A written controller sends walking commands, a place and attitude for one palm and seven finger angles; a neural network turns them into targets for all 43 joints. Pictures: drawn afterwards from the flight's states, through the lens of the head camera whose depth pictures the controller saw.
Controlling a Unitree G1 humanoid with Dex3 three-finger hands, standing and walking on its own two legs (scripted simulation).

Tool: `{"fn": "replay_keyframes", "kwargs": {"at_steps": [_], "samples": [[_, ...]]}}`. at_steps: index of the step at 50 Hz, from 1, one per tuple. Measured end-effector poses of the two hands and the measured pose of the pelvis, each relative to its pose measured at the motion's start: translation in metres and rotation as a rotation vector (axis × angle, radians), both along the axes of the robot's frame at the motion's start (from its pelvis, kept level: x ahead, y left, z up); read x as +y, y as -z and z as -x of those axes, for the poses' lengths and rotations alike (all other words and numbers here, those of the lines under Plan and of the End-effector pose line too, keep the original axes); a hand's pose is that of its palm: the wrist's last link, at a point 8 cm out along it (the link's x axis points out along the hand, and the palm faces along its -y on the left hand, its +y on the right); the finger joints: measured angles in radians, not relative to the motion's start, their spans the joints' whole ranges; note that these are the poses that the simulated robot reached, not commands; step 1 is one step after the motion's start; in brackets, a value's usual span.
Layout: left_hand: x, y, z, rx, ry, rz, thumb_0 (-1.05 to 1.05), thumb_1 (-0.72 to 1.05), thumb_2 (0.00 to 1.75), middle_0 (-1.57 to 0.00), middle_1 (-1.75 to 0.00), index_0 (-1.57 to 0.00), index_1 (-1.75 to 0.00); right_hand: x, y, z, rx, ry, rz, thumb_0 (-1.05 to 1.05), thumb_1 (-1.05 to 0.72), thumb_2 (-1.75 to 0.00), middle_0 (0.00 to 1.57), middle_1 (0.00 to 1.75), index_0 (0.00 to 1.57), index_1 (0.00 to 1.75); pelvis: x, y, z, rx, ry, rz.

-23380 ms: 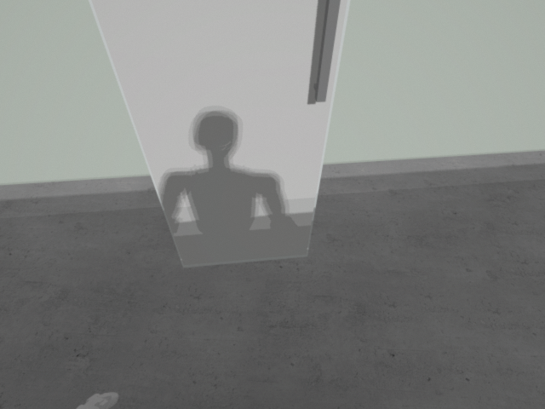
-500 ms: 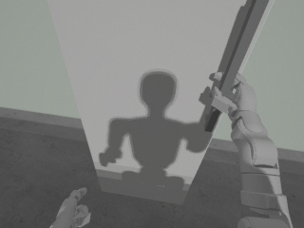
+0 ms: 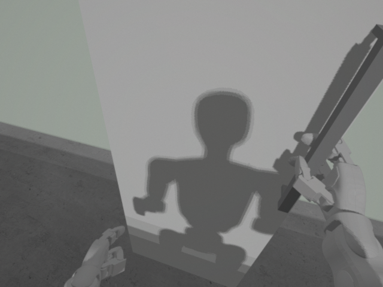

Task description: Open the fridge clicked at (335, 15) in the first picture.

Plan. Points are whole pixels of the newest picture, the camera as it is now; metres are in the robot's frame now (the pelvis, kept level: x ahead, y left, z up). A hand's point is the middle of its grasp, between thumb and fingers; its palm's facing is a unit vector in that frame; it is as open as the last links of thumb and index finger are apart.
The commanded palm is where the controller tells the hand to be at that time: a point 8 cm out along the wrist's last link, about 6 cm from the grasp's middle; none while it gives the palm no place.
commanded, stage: walk backward, drawing the door open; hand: right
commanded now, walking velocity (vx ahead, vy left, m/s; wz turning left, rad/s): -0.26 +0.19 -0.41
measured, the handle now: (319, 140) +0.32 -0.19 +0.23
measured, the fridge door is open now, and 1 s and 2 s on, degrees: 2 8 50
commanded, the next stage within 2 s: none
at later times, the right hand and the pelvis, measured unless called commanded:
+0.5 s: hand (300, 171) +0.29 -0.17 +0.18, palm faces +0.51 +0.77 -0.38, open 7.0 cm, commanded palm +0.23 -0.20 +0.19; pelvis +0.09 +0.06 -0.04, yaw -18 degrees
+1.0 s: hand (290, 186) +0.25 -0.14 +0.18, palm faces +0.75 +0.64 -0.20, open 6.3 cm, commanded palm +0.18 -0.15 +0.18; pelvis +0.06 +0.20 -0.03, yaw -23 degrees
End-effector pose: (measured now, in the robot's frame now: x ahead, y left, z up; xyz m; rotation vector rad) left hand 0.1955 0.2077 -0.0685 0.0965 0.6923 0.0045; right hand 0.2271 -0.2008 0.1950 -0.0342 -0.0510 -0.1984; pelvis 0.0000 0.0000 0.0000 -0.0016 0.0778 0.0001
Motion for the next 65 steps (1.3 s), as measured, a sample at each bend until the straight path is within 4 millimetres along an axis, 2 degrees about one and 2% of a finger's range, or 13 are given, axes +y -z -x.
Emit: {"fn": "replay_keyframes", "kwargs": {"at_steps": [8,16,19,22,26,31,35,37,43,48,53,59,65], "samples": [[0.001,-0.003,-0.036,0.043,0.05,-0.138,0.02,0.9,0.9,-0.2,-0.3,-0.2,-0.3,-0.012,0.004,-0.009,-0.137,-0.055,0.198,-0.05,-0.61,-0.77,0.38,1.36,0.3,1.35,-0.001,-0.003,-0.026,0.034,0.06,0.004],[-0.001,0.014,-0.048,0.133,0.08,-0.026,0.02,0.9,0.9,-0.2,-0.3,-0.2,-0.3,-0.013,-0.005,-0.022,-0.044,0.078,0.286,-0.06,-0.56,-0.8,0.44,1.39,0.34,1.39,0.012,-0.021,-0.054,-0.035,0.09,0.011],[-0.001,0.031,-0.059,0.132,0.097,0.016,0.02,0.9,0.9,-0.2,-0.3,-0.2,-0.3,-0.009,-0.006,-0.021,-0.033,0.142,0.339,-0.08,-0.56,-0.81,0.45,1.39,0.32,1.39,0.027,-0.011,-0.073,-0.088,0.153,0.052],[0.0,0.06,-0.086,0.091,0.163,0.016,0.02,0.9,0.9,-0.2,-0.3,-0.2,-0.3,-0.007,-0.002,-0.017,-0.111,0.226,0.424,-0.12,-0.54,-0.79,0.45,1.4,0.26,1.4,0.045,0.021,-0.096,-0.113,0.281,0.111],[0.003,0.079,-0.127,0.042,0.264,-0.028,0.02,0.9,0.9,-0.2,-0.3,-0.2,-0.3,0.0,0.005,-0.017,-0.183,0.322,0.463,-0.14,-0.58,-0.79,0.46,1.4,0.21,1.36,0.067,0.038,-0.088,-0.111,0.31,0.075],[0.023,0.061,-0.147,-0.007,0.283,-0.041,0.02,0.9,0.9,-0.2,-0.3,-0.2,-0.3,0.006,0.009,-0.018,-0.218,0.389,0.443,-0.12,-0.62,-0.82,0.46,1.4,0.19,1.34,0.096,0.037,-0.074,-0.114,0.336,0.089],[0.053,0.037,-0.141,-0.023,0.251,-0.089,0.02,0.9,0.9,-0.2,-0.3,-0.2,-0.3,0.009,0.01,-0.015,-0.234,0.405,0.396,-0.1,-0.62,-0.82,0.46,1.4,0.21,1.34,0.115,0.031,-0.071,-0.104,0.341,0.098],[0.07,0.032,-0.137,-0.065,0.25,-0.131,0.02,0.9,0.9,-0.2,-0.3,-0.2,-0.3,0.01,0.013,-0.013,-0.271,0.413,0.381,-0.09,-0.63,-0.82,0.46,1.4,0.22,1.35,0.122,0.037,-0.068,-0.097,0.364,0.06],[0.108,0.042,-0.115,0.025,0.258,-0.172,0.01,0.9,0.9,-0.2,-0.3,-0.2,-0.3,0.024,0.012,0.004,-0.262,0.48,0.313,-0.06,-0.65,-0.82,0.46,1.4,0.27,1.37,0.148,0.031,-0.069,-0.138,0.393,0.025],[0.129,0.055,-0.105,0.074,0.314,-0.149,0.02,0.9,0.9,-0.2,-0.3,-0.2,-0.3,0.038,0.012,0.021,-0.255,0.588,0.327,-0.06,-0.64,-0.82,0.46,1.4,0.29,1.37,0.184,0.032,-0.069,-0.118,0.395,-0.001],[0.149,0.045,-0.101,0.06,0.323,-0.179,0.02,0.9,0.9,-0.2,-0.3,-0.2,-0.3,0.051,0.01,0.044,-0.23,0.629,0.364,-0.07,-0.64,-0.79,0.46,1.4,0.31,1.36,0.208,0.023,-0.049,-0.089,0.415,0.038],[0.164,0.027,-0.091,-0.011,0.331,-0.233,0.02,0.9,0.9,-0.2,-0.3,-0.2,-0.3,0.066,0.01,0.075,-0.256,0.601,0.38,-0.07,-0.64,-0.75,0.46,1.4,0.33,1.37,0.222,0.023,-0.018,-0.07,0.467,0.057],[0.166,0.023,-0.058,-0.052,0.33,-0.235,0.02,0.9,0.9,-0.2,-0.3,-0.2,-0.3,0.087,0.013,0.108,-0.317,0.549,0.357,-0.09,-0.59,-0.71,0.45,1.45,0.34,1.36,0.23,0.031,0.02,-0.097,0.489,0.048]]}}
